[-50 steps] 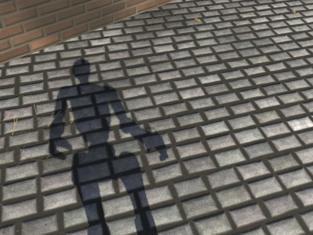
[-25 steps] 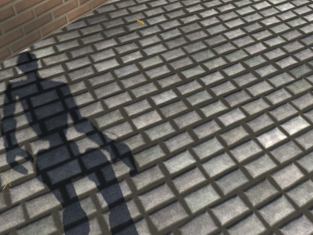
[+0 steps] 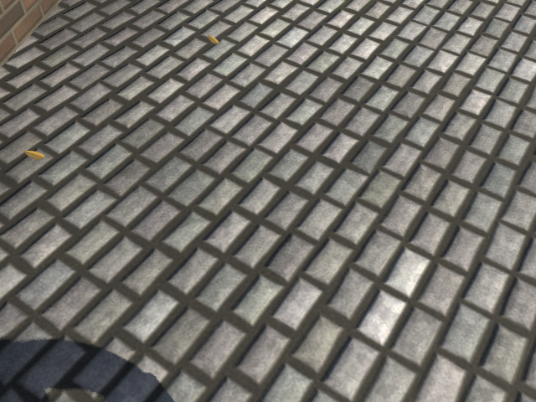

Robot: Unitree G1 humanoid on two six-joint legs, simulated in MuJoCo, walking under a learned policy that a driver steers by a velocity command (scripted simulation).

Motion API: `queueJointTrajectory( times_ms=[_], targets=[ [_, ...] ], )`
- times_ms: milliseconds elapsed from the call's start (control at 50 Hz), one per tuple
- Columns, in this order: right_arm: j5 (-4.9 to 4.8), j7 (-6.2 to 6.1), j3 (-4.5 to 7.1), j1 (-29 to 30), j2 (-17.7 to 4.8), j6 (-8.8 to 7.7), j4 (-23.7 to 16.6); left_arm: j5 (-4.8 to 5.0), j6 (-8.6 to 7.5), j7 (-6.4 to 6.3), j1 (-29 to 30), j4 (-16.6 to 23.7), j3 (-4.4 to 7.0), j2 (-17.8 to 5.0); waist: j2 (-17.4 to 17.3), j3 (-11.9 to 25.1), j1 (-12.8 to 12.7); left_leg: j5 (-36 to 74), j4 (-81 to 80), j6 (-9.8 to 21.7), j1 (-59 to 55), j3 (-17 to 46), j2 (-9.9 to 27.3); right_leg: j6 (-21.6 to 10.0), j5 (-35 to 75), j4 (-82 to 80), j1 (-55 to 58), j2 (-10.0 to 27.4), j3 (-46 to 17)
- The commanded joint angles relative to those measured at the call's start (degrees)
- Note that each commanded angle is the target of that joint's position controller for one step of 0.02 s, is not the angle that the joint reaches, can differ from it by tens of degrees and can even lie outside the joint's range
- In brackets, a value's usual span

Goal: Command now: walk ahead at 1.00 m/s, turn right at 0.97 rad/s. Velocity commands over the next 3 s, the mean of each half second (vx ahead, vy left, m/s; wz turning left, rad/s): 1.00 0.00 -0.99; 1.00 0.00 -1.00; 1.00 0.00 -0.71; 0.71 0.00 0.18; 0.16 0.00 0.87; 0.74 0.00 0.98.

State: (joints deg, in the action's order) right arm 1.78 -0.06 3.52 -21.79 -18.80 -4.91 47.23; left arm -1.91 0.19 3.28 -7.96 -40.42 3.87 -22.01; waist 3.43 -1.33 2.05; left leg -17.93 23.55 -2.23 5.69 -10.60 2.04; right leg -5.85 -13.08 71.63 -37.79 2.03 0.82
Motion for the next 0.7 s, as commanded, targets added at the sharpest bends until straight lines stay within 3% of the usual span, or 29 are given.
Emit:
queueJointTrajectory(
  times_ms=[20, 80, 120, 140, 160, 180, 200, 220, 240, 260, 280, 300, 320, 360, 400, 440, 500, 540, 560, 580, 600, 620, 640, 660, 680, 700],
  targets=[
    [-0.55, 0.51, -0.36, 4.1, -1.8, -2.30, -2.2, 0.09, 0.06, 1.61, 5.1, 7.8, -2.23, 3.5, -9.4, -4.3, -4.0, 19.5, -15.4, 4.6, 2.4, 4.1, 13.0, 0.1, 8.4, -6.9, -5.2, 3.9, -2.0],
    [-0.28, 0.05, 0.21, 2.6, -4.4, -2.50, -0.8, 0.19, -0.09, 2.79, 10.6, 9.2, -2.79, 2.6, -5.5, -7.2, -3.7, 29.6, -18.5, 4.0, 1.7, -4.5, 10.3, -2.1, 14.0, -21.8, 1.0, 1.4, 5.3],
    [-0.35, -0.42, 0.55, -0.7, -6.7, -2.02, -0.2, 0.26, -0.48, 2.74, 10.9, 8.5, -2.67, 2.0, -5.6, -5.7, -3.9, 55.4, -13.7, 3.5, -3.5, -6.7, 10.3, -4.1, 13.9, -26.6, 6.8, -2.9, 10.0],
    [-0.38, -0.80, 0.95, -1.4, -8.6, -1.30, -0.4, 0.35, -0.63, 2.33, 8.5, 7.6, -2.31, 1.0, -7.2, -3.4, -5.6, 67.3, -8.8, 3.3, -6.8, -6.8, 11.1, -4.8, 11.6, -27.3, 9.9, -4.9, 10.9],
    [-0.26, -1.16, 1.46, -0.7, -10.6, -0.35, -0.9, 0.47, -0.77, 1.78, 3.1, 6.0, -1.64, -0.5, -8.7, 0.3, -9.0, 75.5, -0.8, 3.3, -8.4, -6.5, 12.2, -5.8, 8.6, -27.5, 15.7, -6.6, 10.7],
    [-0.12, -1.37, 1.94, 1.2, -12.3, 0.71, -1.7, 0.53, -0.85, 1.08, -6.3, 3.4, -0.54, -2.5, -9.8, 4.9, -13.9, 79.8, 11.3, 3.9, -6.8, -5.6, 13.5, -7.0, 5.5, -27.2, 25.6, -8.1, 9.5],
    [0.14, -1.28, 2.04, 3.6, -12.4, 1.61, -3.0, 0.59, -0.97, -0.02, -19.0, -0.8, 1.12, -5.0, -8.9, 10.4, -18.8, 74.3, 28.1, 4.3, -0.1, -4.0, 13.8, -8.8, 3.0, -30.3, 40.4, -9.0, 6.1],
    [0.88, -0.50, 1.74, 2.8, -9.7, 1.94, -2.7, 1.10, -0.61, -1.71, -20.5, -2.9, 2.84, -7.4, -2.2, 9.2, -16.6, 29.9, 48.0, 3.1, 13.0, -3.2, 7.0, -10.1, -2.0, -33.4, 50.2, -6.7, -0.5],
    [1.07, 0.42, -0.12, -0.5, -2.4, 1.43, -7.3, 0.55, 0.46, -2.53, -12.9, -0.5, 3.91, -13.7, 12.3, 8.5, -6.8, -12.2, 70.1, 0.0, 34.7, -0.7, -2.3, -16.3, 1.2, -37.7, 57.7, 5.2, -26.8],
    [0.23, 0.16, -0.06, 3.8, -6.0, -0.02, -12.4, 0.19, 0.91, -2.51, -15.4, 1.5, 4.44, -14.9, 5.4, 17.3, -9.5, -9.4, 72.6, 0.2, 43.6, 12.4, -2.4, -22.0, -9.0, -50.0, 63.6, 10.7, -44.8],
    [0.26, 0.08, -0.36, 8.0, -6.8, -1.23, -13.0, 0.48, 0.57, -2.97, -15.2, 0.6, 4.32, -12.8, -1.8, 10.8, -8.8, -5.4, 66.7, 0.6, 45.6, 14.7, 0.6, -19.7, -12.3, -56.7, 57.3, 11.4, -46.5],
    [0.26, -0.04, -0.71, 8.4, -6.5, -1.61, -12.4, 0.62, -0.12, -3.33, -13.5, -0.4, 3.71, -10.1, -6.2, 2.6, -5.6, -2.8, 60.2, 0.6, 43.3, 14.4, 2.6, -17.6, -8.4, -58.5, 46.9, 9.8, -42.3],
    [1.22, -0.17, -1.06, 9.0, -5.8, -1.10, -12.0, 0.77, -1.14, -3.69, -11.7, -0.8, 3.26, -8.8, -8.1, 0.4, -3.1, -3.5, 56.3, 0.2, 39.0, 14.7, 4.1, -16.5, -3.0, -58.2, 39.4, 7.0, -37.4],
    [2.62, -0.05, -1.28, 6.7, -5.2, 1.30, -11.1, 1.26, -2.95, -3.92, -9.4, -0.6, 1.91, -5.8, -8.6, -1.3, 0.7, -5.9, 49.5, -1.7, 32.2, 14.8, 6.0, -16.1, 4.7, -58.5, 28.3, 3.1, -30.5],
    [2.44, 0.39, -1.79, 11.9, -3.6, 2.51, -13.3, 1.53, -4.29, -3.49, -10.1, -1.0, 1.62, -5.2, -7.8, -3.7, 0.2, -4.7, 39.6, -3.0, 29.6, 13.0, 6.8, -15.6, 6.0, -60.8, 20.7, 0.1, -26.6],
    [1.46, 0.99, -2.80, 20.0, -1.2, 2.37, -16.6, 1.27, -4.87, -3.15, -10.8, -1.4, 1.88, -5.2, -6.3, -5.7, -1.8, 7.4, 28.6, -3.2, 26.2, 11.4, 5.6, -13.6, 9.5, -62.1, 15.9, -2.9, -24.0],
    [0.00, 1.46, -3.19, 23.6, -0.7, 1.93, -17.7, 2.07, -5.11, -2.48, -13.4, -2.6, 2.63, -6.3, -3.4, -3.0, -4.9, 22.8, 16.3, -1.3, 18.4, 10.5, 2.1, -10.0, 21.0, -61.0, 18.7, -3.3, -23.3],
    [-0.34, 1.25, -2.82, 24.3, -2.1, 1.78, -18.2, 2.32, -4.88, -2.67, -14.6, -3.3, 2.94, -7.0, -2.4, -1.8, -5.6, 23.0, 11.0, 0.0, 15.3, 11.0, 0.5, -8.3, 26.9, -58.3, 24.2, -1.9, -24.7],
    [-0.32, 0.93, -2.37, 22.4, -3.3, 1.70, -17.7, 2.27, -4.73, -2.96, -14.4, -3.4, 3.10, -7.5, -2.1, -0.4, -4.6, 21.0, 8.4, 0.4, 11.7, 11.4, -0.8, -6.8, 32.4, -54.8, 26.9, -1.9, -25.1],
    [-0.37, 0.34, -1.44, 17.8, -5.5, 1.60, -16.4, 2.01, -4.62, -3.12, -14.2, -3.5, 3.39, -8.9, -2.0, 3.1, -2.5, 16.6, 8.1, 0.9, 6.0, 11.6, -2.6, -5.3, 40.8, -48.3, 29.5, -2.2, -25.1],
    [-0.63, -0.49, -0.11, 8.9, -8.2, 1.34, -14.3, 1.56, -4.59, -2.94, -12.4, -3.3, 3.77, -11.0, -2.3, 8.2, 2.9, 11.2, 8.4, 1.4, -3.7, 11.4, -3.1, -3.9, 44.4, -36.7, 28.8, -2.8, -24.3],
    [-0.42, -1.72, 1.31, -3.8, -11.1, 1.24, -11.4, 1.02, -5.10, -2.60, -9.2, -2.8, 3.46, -10.1, -2.7, 13.4, 10.2, 5.7, 9.8, 2.1, -17.7, 12.7, 0.0, -2.6, 40.5, -21.6, 21.8, -5.1, -22.2],
    [1.42, -2.83, 2.35, -14.8, -14.3, 0.93, -9.1, 0.42, -5.79, -2.88, -8.1, -0.8, 0.88, 0.1, -14.6, 19.5, 11.7, -13.4, 8.2, 3.0, -29.8, 27.5, 14.7, -2.5, -2.8, 0.1, 10.6, -9.6, -17.3],
    [2.63, -2.07, 3.02, -6.5, -17.8, 0.97, -10.5, 3.66, -5.46, -3.06, -16.3, 2.7, -0.70, 2.8, -31.6, 24.8, 2.2, -25.4, -7.7, 7.9, -32.4, 62.8, 27.4, -1.1, -16.7, 10.9, -2.9, -11.9, -11.1],
    [1.87, -1.63, 2.38, 1.8, -10.7, 1.39, -12.5, 1.38, -4.31, -3.58, -11.7, 0.3, -0.45, -2.2, -17.9, 14.9, 2.4, -34.1, -10.1, 8.9, -22.5, 59.3, 23.6, -1.7, -8.5, 11.9, -6.5, -5.8, -9.4],
    [1.38, -1.39, 1.27, 5.1, -6.4, 1.61, -12.3, 0.47, -3.58, -2.79, -7.9, 0.4, 0.05, -3.6, -11.3, 8.6, 1.9, -27.1, -8.8, 8.8, -15.1, 47.3, 20.8, -1.3, -3.8, 8.8, -6.0, -3.1, -7.5]
  ],
)
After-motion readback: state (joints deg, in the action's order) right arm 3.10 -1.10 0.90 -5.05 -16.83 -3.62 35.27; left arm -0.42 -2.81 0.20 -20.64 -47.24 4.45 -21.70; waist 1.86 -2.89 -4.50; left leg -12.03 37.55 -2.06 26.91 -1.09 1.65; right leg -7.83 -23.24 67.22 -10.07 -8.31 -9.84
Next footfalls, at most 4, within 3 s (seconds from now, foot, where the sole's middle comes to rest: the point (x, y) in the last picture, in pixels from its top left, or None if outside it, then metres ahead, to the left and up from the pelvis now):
0.22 right None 0.40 -0.06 -0.77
0.62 left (288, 269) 0.86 -0.07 -0.77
1.08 right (426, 229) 0.99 -0.50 -0.77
1.50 left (511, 160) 1.29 -0.87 -0.77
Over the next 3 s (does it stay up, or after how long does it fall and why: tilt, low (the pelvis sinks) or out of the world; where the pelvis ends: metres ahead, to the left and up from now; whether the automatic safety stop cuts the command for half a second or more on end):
stays up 1.47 -1.36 -0.01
